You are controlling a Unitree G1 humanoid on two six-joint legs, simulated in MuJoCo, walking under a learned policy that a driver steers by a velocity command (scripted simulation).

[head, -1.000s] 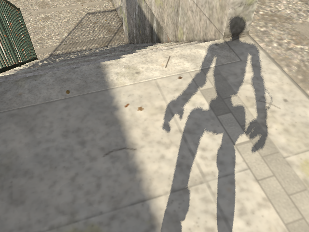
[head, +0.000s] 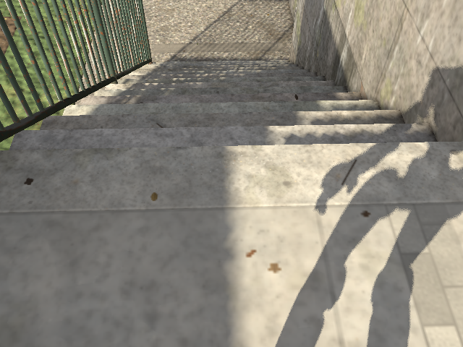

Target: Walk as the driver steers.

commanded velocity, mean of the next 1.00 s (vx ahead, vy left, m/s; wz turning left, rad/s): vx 0.42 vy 0.00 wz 0.28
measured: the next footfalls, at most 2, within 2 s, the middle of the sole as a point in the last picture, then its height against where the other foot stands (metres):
right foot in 0.36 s outside the picture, level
left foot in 0.84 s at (166, 314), level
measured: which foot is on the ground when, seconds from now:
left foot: down 0.00-0.36, up 0.38-0.82, down 0.84-1.00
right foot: up 0.00-0.34, down 0.36-0.84, up 0.86-1.00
